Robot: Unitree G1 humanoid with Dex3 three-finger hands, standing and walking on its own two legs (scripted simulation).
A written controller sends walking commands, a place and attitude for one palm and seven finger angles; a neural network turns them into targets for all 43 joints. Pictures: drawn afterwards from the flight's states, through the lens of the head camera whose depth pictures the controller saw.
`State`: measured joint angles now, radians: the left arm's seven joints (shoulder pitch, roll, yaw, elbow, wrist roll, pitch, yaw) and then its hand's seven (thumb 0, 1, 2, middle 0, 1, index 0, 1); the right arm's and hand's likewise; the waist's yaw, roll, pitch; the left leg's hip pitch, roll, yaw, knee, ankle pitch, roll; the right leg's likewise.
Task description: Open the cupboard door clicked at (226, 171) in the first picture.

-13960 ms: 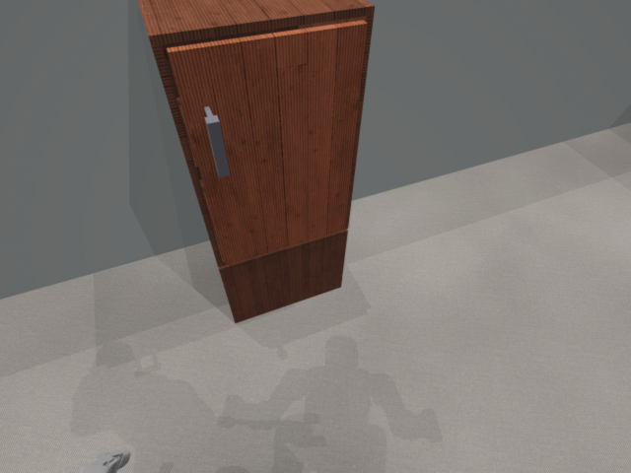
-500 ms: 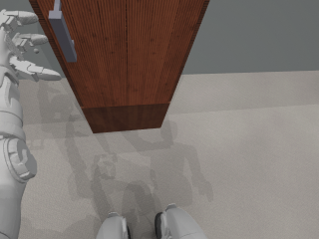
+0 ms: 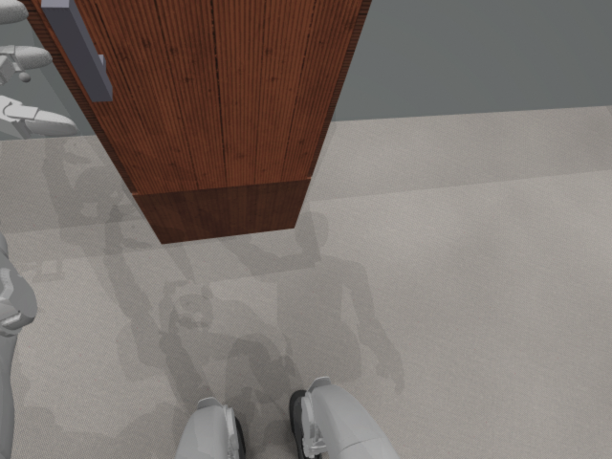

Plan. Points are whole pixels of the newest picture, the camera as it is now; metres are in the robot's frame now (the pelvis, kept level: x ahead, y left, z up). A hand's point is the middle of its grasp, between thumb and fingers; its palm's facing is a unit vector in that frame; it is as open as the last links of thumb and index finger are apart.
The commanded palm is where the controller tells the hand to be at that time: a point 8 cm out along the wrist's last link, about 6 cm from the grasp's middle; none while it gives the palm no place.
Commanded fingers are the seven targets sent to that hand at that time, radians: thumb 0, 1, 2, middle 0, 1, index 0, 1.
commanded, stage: move the hooked fingers beside the handle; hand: left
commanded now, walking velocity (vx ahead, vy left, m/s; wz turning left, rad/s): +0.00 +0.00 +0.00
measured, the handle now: (82, 38) +0.60 +0.18 +0.09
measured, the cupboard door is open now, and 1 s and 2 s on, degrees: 0 0 0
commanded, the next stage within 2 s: slide the fingers in behind the handle in 0.32 s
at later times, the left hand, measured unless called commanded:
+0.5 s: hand (19, 71) +0.56 +0.24 +0.09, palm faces +0.02 -1.00 -0.02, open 14.0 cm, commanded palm +0.54 +0.26 +0.09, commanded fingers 0.00 -0.50 0.30 -0.30 -1.20 -0.30 -1.20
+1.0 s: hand (42, 76) +0.55 +0.22 +0.08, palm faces +0.07 -1.00 -0.02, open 14.2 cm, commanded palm +0.54 +0.23 +0.09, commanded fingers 0.00 -0.50 0.30 -0.30 -1.20 -0.30 -1.20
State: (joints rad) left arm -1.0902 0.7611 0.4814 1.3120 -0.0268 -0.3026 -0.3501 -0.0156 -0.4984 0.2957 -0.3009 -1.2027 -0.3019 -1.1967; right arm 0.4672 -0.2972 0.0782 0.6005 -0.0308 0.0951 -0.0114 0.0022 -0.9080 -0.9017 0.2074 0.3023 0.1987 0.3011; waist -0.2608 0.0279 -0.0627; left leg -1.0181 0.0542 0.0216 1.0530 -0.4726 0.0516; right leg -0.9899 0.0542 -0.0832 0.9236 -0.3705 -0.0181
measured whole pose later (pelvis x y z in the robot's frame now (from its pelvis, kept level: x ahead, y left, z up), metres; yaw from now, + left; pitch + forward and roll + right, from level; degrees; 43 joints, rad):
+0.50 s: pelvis +0.01 +0.00 +0.00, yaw +0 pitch +25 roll -5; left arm -1.07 0.71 0.45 1.26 -0.05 -0.34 -0.33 -0.02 -0.50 0.30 -0.30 -1.20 -0.30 -1.20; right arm 0.42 -0.28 0.07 0.60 -0.03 0.09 0.00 0.00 -0.91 -0.90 0.21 0.30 0.20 0.30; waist -0.24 0.03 -0.07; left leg -1.01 0.05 0.01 1.06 -0.49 0.05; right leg -0.98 0.05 -0.09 0.93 -0.39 -0.01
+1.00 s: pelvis +0.01 +0.00 +0.00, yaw +2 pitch +25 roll -5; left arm -1.08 0.63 0.38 1.27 -0.07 -0.34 -0.24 -0.02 -0.50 0.30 -0.30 -1.20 -0.25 -1.22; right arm 0.45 -0.27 0.06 0.65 -0.04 0.08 0.01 0.00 -0.91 -0.90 0.21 0.30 0.20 0.30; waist -0.22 0.03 -0.08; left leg -1.00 0.04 0.00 1.05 -0.48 0.04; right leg -0.96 0.04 -0.11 0.93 -0.40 -0.02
